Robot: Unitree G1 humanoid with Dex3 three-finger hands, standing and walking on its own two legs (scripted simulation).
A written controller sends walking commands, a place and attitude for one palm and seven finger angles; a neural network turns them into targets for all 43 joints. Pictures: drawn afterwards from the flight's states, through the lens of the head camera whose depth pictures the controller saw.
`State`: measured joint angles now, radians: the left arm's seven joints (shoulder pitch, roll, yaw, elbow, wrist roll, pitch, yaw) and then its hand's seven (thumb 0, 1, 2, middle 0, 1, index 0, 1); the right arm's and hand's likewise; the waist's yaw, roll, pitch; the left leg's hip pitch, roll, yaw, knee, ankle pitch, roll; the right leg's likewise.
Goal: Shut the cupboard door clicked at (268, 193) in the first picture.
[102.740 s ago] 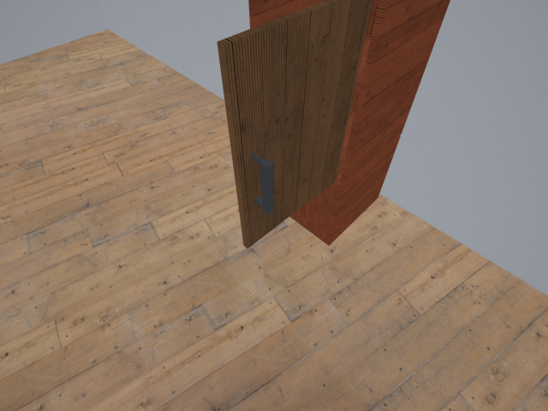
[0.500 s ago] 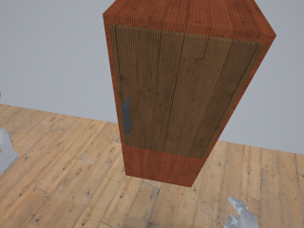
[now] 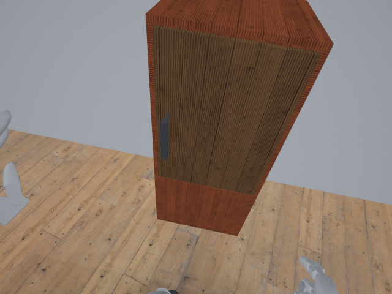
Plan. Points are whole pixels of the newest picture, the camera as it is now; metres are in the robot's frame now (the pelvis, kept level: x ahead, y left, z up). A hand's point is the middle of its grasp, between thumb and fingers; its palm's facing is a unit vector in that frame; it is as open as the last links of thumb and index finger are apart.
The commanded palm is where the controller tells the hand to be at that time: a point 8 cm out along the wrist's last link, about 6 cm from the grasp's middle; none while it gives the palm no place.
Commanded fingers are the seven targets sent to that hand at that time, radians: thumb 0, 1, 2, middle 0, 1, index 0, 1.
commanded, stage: stop stepping back and stand still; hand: left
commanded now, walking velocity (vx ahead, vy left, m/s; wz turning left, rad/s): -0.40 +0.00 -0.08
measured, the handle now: (166, 136) +0.61 +0.11 -0.07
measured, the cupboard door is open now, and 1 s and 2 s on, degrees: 0 0 0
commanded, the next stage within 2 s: none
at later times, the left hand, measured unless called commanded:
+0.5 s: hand out of the picture +0.07 +0.41 +0.20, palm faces +0.63 -0.76 -0.16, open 7.4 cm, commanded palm +0.01 +0.41 +0.19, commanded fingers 0.00 0.90 0.90 -0.20 -0.30 -0.20 -0.30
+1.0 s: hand out of the picture +0.08 +0.39 +0.18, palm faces +0.35 -0.82 -0.45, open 7.4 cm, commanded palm +0.02 +0.41 +0.19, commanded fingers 0.00 0.90 0.90 -0.20 -0.30 -0.20 -0.30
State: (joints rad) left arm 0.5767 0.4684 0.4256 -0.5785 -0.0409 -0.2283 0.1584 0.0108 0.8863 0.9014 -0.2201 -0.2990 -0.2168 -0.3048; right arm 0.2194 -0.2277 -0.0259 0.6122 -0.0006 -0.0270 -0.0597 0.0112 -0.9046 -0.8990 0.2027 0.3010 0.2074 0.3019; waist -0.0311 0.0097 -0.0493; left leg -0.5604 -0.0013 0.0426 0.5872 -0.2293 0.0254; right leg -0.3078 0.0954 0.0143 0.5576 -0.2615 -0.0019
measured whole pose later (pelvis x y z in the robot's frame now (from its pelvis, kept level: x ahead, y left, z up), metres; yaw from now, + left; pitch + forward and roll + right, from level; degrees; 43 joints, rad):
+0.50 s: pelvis -0.12 +0.11 -0.02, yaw +1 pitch -2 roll -4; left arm 0.27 0.40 0.46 -0.51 -0.03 -0.17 0.18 0.00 0.89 0.90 -0.22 -0.30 -0.21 -0.30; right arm 0.25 -0.16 0.02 0.68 0.01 -0.07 -0.06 0.01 -0.90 -0.90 0.20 0.30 0.21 0.30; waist 0.05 -0.07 -0.07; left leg -0.40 0.04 -0.03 0.87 -0.51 0.02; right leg -0.33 0.01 0.00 0.85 -0.50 0.00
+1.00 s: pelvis -0.15 +0.13 +0.03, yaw -7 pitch +1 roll -2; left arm 0.57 0.47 0.44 -0.48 -0.04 -0.10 0.17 0.01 0.89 0.90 -0.21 -0.30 -0.21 -0.30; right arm 0.28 -0.16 0.01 0.64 -0.01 -0.06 -0.08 0.01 -0.90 -0.90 0.20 0.30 0.21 0.30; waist -0.03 -0.04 -0.07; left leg -0.22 0.03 0.13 0.30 -0.11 0.04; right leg -0.23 0.04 -0.10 0.51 -0.35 -0.01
